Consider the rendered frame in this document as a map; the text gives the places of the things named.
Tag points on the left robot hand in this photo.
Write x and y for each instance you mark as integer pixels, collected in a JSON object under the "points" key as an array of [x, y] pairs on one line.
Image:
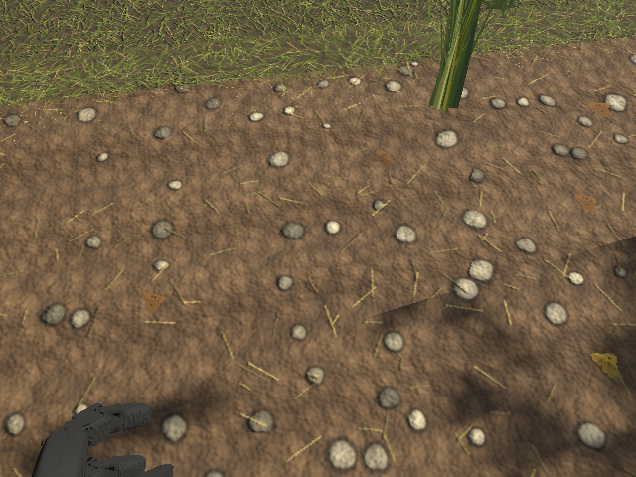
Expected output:
{"points": [[65, 452]]}

